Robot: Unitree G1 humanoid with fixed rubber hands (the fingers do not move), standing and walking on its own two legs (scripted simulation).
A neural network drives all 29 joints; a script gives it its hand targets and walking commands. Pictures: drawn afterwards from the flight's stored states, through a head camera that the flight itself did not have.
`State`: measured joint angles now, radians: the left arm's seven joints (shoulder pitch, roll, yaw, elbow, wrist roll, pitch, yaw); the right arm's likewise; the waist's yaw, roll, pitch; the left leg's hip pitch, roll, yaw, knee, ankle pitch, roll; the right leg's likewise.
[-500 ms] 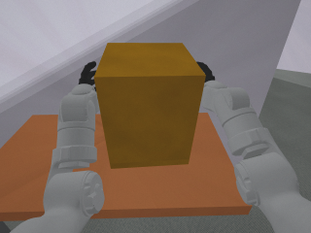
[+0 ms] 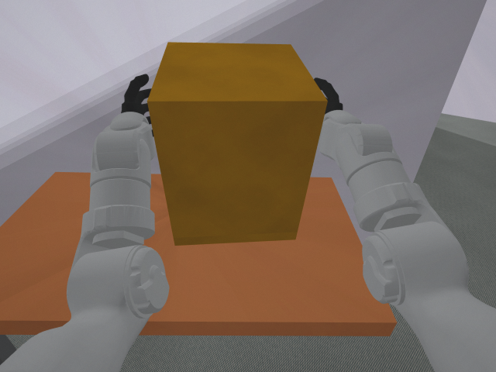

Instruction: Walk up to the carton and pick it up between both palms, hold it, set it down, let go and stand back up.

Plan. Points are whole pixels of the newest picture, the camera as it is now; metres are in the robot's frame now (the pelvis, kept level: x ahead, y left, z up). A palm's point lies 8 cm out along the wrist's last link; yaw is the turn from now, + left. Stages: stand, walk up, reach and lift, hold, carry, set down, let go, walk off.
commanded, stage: set down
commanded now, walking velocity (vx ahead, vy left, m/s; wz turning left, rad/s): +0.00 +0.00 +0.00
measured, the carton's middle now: (233, 143) +0.40 +0.02 +0.26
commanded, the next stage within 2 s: none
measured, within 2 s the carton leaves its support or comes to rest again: neither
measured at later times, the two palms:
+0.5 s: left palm (146, 171) +0.40 +0.17 +0.21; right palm (311, 171) +0.42 -0.12 +0.19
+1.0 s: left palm (152, 181) +0.39 +0.16 +0.19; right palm (312, 171) +0.43 -0.13 +0.19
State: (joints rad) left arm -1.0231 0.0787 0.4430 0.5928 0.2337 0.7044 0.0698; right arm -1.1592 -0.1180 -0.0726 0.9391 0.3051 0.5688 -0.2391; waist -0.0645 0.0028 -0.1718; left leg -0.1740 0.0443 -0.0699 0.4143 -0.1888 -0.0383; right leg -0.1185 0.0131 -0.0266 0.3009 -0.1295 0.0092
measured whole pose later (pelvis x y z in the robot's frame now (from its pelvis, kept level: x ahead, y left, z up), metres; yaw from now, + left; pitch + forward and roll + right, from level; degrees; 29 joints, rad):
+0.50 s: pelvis +0.01 -0.02 +0.00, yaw +3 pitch -5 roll -2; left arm -0.81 0.02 0.34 0.50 0.21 0.50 0.14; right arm -0.93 -0.07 -0.07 0.95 0.22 0.24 -0.15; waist -0.05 -0.02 -0.02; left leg -0.12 0.05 -0.13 0.39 -0.19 -0.06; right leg -0.04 0.02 -0.08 0.27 -0.15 -0.01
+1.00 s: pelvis +0.02 -0.03 +0.00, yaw +1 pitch -4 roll -1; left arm -0.74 -0.03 0.37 0.46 0.23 0.52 0.15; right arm -0.96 -0.10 0.02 1.00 0.24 0.28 -0.13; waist 0.00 0.01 -0.05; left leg -0.11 0.07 -0.10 0.37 -0.19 -0.07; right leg -0.07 0.04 -0.05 0.29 -0.16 -0.02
